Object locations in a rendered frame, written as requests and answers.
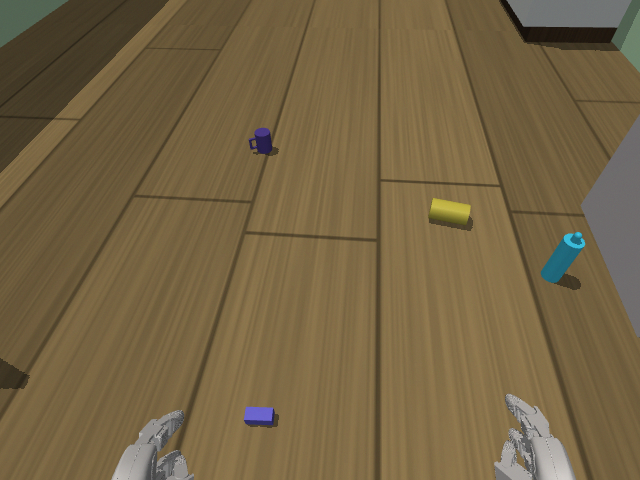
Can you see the left robot hand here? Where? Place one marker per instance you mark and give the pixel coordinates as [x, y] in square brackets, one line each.
[139, 461]

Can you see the right robot hand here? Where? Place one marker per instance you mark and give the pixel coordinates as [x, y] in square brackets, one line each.
[545, 457]

